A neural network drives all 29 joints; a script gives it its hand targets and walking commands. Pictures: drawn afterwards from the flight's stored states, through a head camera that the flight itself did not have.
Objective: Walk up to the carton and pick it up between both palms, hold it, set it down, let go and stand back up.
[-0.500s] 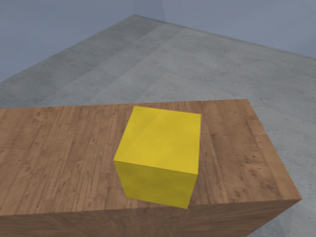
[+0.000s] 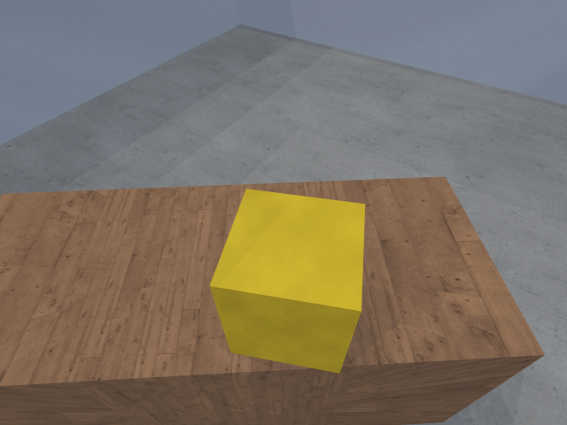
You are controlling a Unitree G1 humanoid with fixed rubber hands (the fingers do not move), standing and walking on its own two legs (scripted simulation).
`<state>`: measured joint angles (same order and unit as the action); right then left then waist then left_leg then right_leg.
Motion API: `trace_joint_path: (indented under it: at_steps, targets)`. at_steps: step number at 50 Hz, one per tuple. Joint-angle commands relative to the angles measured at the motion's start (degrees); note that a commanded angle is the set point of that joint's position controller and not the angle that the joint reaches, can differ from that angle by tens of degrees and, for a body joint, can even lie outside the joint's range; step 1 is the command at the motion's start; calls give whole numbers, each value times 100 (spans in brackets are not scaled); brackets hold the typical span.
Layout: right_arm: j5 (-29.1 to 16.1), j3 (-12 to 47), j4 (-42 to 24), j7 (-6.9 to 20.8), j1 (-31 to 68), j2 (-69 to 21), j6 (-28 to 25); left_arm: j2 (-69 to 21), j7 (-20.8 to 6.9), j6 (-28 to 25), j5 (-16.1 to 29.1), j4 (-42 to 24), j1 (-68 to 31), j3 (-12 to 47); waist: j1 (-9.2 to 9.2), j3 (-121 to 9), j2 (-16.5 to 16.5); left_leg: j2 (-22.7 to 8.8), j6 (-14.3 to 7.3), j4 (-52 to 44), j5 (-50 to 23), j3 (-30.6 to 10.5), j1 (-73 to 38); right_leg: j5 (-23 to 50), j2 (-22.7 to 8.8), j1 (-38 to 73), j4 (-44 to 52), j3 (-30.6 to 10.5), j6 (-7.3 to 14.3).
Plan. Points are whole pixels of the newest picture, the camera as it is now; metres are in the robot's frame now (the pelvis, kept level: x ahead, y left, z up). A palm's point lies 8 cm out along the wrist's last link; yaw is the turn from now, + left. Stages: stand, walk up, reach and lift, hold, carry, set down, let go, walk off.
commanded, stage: stand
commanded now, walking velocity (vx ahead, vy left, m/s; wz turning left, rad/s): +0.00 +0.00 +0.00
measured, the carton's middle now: (293, 282) +0.37 +0.01 -0.07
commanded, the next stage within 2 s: none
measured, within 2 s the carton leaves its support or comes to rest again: neither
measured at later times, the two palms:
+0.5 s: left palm out of the picture -0.02 +0.24 -0.14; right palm out of the picture -0.01 -0.22 -0.14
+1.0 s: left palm out of the picture -0.03 +0.24 -0.15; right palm out of the picture -0.01 -0.21 -0.14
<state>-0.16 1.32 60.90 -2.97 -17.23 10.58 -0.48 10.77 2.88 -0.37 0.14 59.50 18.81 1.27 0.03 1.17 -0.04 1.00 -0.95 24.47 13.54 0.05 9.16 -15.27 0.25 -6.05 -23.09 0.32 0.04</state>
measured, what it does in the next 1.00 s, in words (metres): stands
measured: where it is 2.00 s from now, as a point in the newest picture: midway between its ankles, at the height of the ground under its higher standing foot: outside the picture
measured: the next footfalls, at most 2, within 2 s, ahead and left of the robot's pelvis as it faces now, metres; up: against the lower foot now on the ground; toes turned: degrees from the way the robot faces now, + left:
none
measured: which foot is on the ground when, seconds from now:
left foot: down 0.00-1.00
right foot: down 0.00-1.00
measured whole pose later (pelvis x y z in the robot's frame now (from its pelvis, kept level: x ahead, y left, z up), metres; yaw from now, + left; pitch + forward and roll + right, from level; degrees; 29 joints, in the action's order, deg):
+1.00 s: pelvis +0.00 +0.02 +0.00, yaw +0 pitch -2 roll +0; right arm -0.2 0.4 61.5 -3.2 -19.2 9.0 -0.8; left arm 9.5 3.2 -0.2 -0.1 63.0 19.3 0.6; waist 0.0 0.9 -0.7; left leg 3.1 -2.8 23.3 12.7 0.4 8.7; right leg -15.0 -1.9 -5.8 -22.8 0.1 -1.8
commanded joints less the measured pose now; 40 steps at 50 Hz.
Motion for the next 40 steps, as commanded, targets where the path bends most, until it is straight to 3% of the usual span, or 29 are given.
trace_joint_path:
  at_steps: [1,14,17,19,24,32,40]
  targets:
    - [11,-120,-164,-36,-310,641,-61,578,31,-63,4,-115,415,-119,13,289,78,-642,71,-477,-1024,-507,97,944,-594,-360,408,-471,12]
    - [-5,-134,-101,-32,-422,572,-68,585,50,-58,-4,3,365,-133,-18,330,-65,-653,61,-581,-902,-564,113,843,-602,-348,406,-453,4]
    - [-8,-148,-109,-36,-386,583,-66,526,46,-51,-6,52,418,-124,-1,419,126,-629,60,-585,-856,-540,183,835,-622,-325,441,-482,1]
    - [1,-137,-96,-37,-427,536,-78,572,56,-58,-13,72,394,-132,2,355,-10,-646,35,-590,-1001,-569,164,890,-627,-237,414,-448,1]
    - [-3,-155,-96,-49,-462,554,-74,497,65,-38,-19,130,443,-136,6,370,98,-632,54,-644,-884,-590,144,810,-620,-284,412,-428,-27]
    - [1,-170,-101,-48,-501,525,-75,476,62,-38,-7,180,470,-132,-6,504,-94,-631,41,-698,-647,-643,200,644,-618,-440,433,-404,-24]
    - [-7,-189,-106,-51,-512,469,-90,440,65,-35,-20,170,471,-142,12,378,50,-622,37,-727,-696,-647,217,728,-607,-309,386,-380,-41]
